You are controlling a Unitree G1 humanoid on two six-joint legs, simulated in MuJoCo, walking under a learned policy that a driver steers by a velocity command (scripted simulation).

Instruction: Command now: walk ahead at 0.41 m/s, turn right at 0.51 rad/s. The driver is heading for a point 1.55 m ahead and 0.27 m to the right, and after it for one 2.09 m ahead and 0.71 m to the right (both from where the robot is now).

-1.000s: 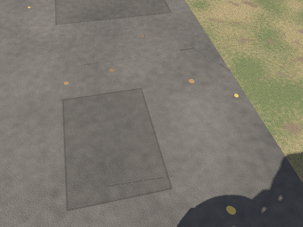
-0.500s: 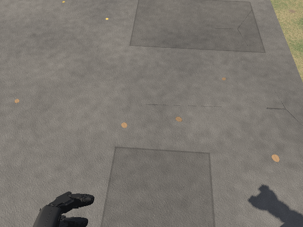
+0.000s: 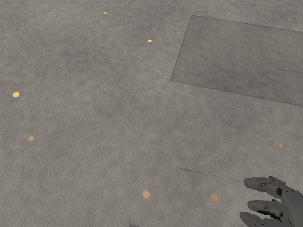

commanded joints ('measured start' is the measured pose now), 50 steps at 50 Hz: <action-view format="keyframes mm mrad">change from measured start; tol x32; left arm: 1 -136 213 60 -113 -12 -2 23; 50 -589 123 82 -307 54 105 69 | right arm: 1 144 -157 -66 -10 -4 -7 -32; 50 225 -209 -149 28 43 110 -61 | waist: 1 -189 -109 -107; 5 -166 224 -632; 11 -60 102 -115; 22 -70 31 -146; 24 -118 -365 -173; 50 -114 66 -118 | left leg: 1 506 -74 40 -107 169 8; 4 1075 521 -430 85 1017 268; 8 604 341 -204 -140 285 252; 19 379 318 165 -232 78 185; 23 334 218 247 51 -139 40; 25 -12 21 157 604 -770 -86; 43 343 25 203 45 -341 23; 46 525 372 -505 -236 251 367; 50 549 225 -290 -192 106 207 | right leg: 1 -263 -123 138 141 708 -32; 3 -479 -10 95 639 327 67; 4 -630 66 102 1039 -451 93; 22 -295 -85 -113 236 242 -11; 24 -24 -394 293 139 903 -179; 41 -208 -417 8 93 434 -170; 46 -769 -15 -66 842 -353 114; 50 -792 -70 54 862 -71 90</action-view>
